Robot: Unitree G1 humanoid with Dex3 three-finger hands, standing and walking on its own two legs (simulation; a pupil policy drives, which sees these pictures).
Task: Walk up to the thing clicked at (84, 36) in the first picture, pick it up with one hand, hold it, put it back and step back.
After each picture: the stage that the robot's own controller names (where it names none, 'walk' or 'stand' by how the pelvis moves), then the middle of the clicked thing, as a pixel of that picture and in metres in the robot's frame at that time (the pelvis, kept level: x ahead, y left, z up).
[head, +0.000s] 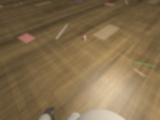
stand; (84, 38) +1.85 +0.25 -0.72
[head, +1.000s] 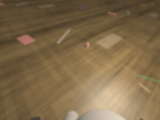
walk; (87, 45) +1.71 +0.10 -0.70
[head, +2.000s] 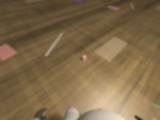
walk; (84, 58) +1.08 +0.10 -0.71
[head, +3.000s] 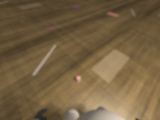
walk; (78, 79) +0.65 +0.15 -0.71
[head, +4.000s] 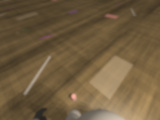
walk; (74, 97) +0.38 +0.22 -0.70
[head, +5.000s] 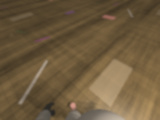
stand; (73, 106) +0.27 +0.20 -0.71
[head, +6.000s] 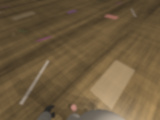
stand; (73, 108) +0.24 +0.19 -0.73
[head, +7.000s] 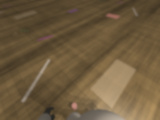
stand; (74, 106) +0.26 +0.19 -0.72
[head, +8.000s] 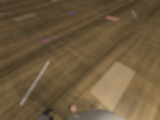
stand; (73, 109) +0.24 +0.20 -0.73
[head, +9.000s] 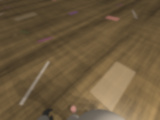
stand; (73, 109) +0.23 +0.20 -0.73
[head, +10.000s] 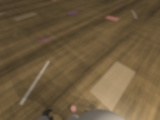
go down; (73, 109) +0.24 +0.19 -0.73
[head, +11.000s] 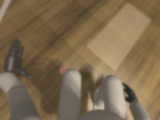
go down; (63, 71) +0.31 +0.23 -0.32
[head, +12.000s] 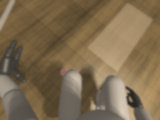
approach; (65, 72) +0.31 +0.23 -0.30
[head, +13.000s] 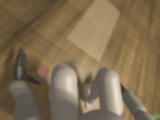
close in; (43, 71) +0.29 +0.26 -0.21
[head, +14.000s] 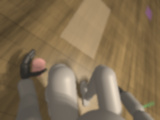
close; (38, 67) +0.32 +0.26 -0.20
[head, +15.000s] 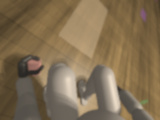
lift; (34, 66) +0.32 +0.27 -0.21
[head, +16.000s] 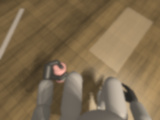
lift; (60, 72) +0.29 +0.23 -0.06
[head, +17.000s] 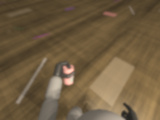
lift; (68, 74) +0.32 +0.17 +0.03
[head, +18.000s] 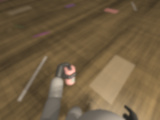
hold; (69, 75) +0.32 +0.17 +0.01
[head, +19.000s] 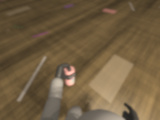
hold; (69, 75) +0.32 +0.17 +0.00
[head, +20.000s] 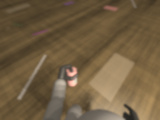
crouch; (71, 76) +0.32 +0.15 -0.01
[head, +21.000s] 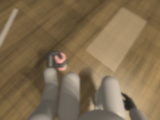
lower; (61, 62) +0.38 +0.22 -0.10
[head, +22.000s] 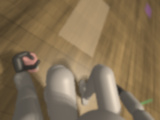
lower; (31, 63) +0.35 +0.29 -0.21
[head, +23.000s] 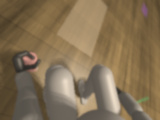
lower; (31, 62) +0.35 +0.29 -0.22
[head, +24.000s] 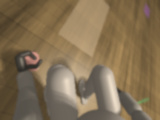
lower; (33, 62) +0.35 +0.29 -0.22
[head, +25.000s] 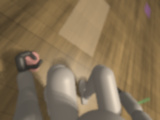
lower; (33, 62) +0.35 +0.29 -0.21
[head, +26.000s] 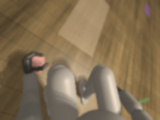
open; (38, 63) +0.34 +0.26 -0.22
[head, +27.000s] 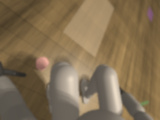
stand; (42, 64) +0.32 +0.25 -0.22
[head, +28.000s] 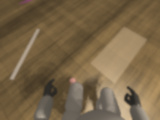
walk; (73, 81) +0.32 +0.20 -0.50
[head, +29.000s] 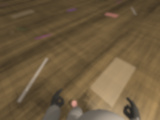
stand; (74, 104) +0.28 +0.18 -0.66
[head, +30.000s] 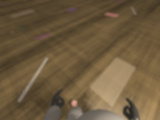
stand; (74, 104) +0.28 +0.18 -0.67
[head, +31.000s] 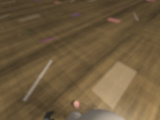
stand; (76, 105) +0.31 +0.17 -0.72
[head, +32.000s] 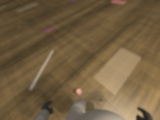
walk; (79, 92) +0.35 +0.20 -0.69
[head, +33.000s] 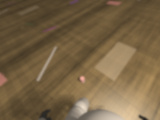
walk; (82, 79) +0.57 +0.20 -0.71
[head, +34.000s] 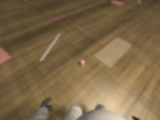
walk; (82, 63) +0.87 +0.15 -0.70
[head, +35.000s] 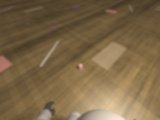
stand; (80, 67) +0.91 +0.20 -0.72
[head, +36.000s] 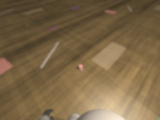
stand; (80, 67) +0.92 +0.20 -0.73
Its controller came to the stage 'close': yes
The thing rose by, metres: 0.71
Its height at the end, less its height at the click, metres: +0.00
